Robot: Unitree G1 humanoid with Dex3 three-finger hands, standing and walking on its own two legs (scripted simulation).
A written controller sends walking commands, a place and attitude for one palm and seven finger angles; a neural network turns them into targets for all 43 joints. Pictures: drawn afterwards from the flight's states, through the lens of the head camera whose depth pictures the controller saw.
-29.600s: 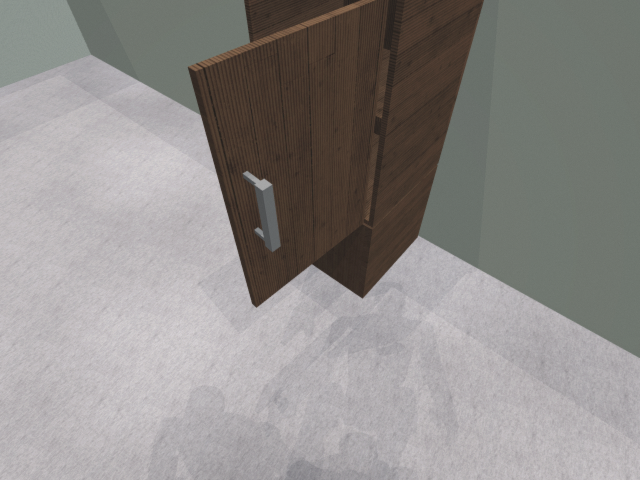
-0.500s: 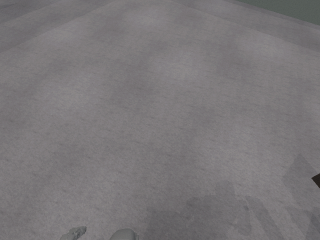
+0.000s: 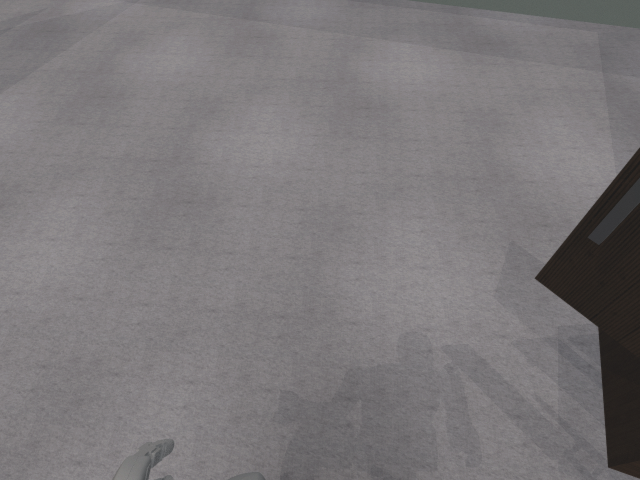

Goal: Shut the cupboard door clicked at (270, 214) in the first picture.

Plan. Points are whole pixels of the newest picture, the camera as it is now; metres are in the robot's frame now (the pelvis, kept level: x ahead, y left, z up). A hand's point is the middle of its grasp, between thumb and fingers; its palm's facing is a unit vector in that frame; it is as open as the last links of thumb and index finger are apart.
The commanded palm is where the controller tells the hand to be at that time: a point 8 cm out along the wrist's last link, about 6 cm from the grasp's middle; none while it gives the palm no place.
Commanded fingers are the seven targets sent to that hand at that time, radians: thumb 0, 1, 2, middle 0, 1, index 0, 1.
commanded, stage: turn to face it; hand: left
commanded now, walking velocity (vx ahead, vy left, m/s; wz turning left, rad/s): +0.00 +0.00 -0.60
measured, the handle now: (630, 202) +0.53 -0.48 -0.01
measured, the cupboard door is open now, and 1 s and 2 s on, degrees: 58 58 58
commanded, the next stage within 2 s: take the last steps up to it in 1.34 s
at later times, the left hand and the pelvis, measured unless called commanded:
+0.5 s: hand (188, 463) +0.16 +0.20 -0.15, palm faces -0.24 -0.95 -0.20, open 7.4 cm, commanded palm none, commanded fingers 0.00 0.90 0.90 -0.20 -0.30 -0.20 -0.30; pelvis +0.01 +0.02 +0.02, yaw -17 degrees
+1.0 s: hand (250, 425) +0.21 +0.13 -0.16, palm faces -0.53 -0.82 -0.21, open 7.4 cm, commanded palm none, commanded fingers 0.00 0.90 0.90 -0.20 -0.30 -0.20 -0.30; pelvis +0.03 +0.00 +0.01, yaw -34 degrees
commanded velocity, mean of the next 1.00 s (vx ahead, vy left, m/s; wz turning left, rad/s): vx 0.00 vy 0.00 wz -0.58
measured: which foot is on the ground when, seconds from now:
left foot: up 0.00-0.30, down 0.32-0.66, up 0.68-0.98, down 1.00-1.00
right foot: down 0.00-0.32, up 0.34-0.64, down 0.66-1.00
